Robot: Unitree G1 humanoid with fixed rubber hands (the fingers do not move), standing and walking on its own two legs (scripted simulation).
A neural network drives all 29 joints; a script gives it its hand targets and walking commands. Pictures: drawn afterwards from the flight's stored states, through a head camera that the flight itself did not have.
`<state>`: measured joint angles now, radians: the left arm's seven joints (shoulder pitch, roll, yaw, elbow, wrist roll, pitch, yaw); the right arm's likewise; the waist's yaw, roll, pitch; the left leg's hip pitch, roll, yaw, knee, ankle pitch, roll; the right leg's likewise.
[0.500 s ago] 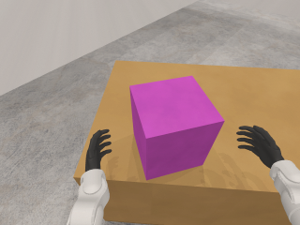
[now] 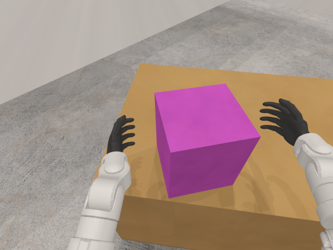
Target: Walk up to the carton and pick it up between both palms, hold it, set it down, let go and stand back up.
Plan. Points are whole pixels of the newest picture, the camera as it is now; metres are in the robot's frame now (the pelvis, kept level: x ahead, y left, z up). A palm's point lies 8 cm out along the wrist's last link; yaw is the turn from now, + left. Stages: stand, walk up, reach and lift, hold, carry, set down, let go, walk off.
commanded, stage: reach and lift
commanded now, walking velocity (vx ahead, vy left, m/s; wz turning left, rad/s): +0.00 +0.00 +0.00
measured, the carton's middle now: (196, 142) +0.43 -0.02 -0.01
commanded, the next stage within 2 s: none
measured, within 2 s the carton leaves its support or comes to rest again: neither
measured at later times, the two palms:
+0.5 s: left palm (113, 124) +0.35 +0.18 +0.13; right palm (285, 98) +0.45 -0.20 +0.17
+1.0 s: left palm (110, 115) +0.38 +0.20 +0.13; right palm (266, 92) +0.48 -0.17 +0.16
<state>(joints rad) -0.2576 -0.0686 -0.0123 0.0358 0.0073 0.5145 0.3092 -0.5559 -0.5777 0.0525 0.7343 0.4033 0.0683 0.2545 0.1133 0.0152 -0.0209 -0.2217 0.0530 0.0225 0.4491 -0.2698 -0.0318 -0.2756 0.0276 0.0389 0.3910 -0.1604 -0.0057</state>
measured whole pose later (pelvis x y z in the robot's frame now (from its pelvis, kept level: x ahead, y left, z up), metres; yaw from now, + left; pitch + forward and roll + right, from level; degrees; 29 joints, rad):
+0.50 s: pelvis -0.01 +0.00 +0.00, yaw +0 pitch +2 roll -1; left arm -0.60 -0.02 0.04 0.27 -0.04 0.62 0.33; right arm -0.90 -0.58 0.06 0.97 0.40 0.22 0.25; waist 0.17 0.02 -0.01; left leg -0.22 0.05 0.02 0.45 -0.26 -0.03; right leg -0.28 0.03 0.04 0.39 -0.15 -0.01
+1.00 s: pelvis +0.01 +0.00 +0.00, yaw +0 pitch +4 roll -1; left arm -0.69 -0.01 0.08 0.42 -0.05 0.53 0.32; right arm -1.02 -0.53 0.09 1.14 0.40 0.20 0.23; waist 0.18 0.03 -0.02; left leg -0.24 0.05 0.02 0.45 -0.27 -0.03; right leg -0.29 0.03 0.04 0.37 -0.16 -0.01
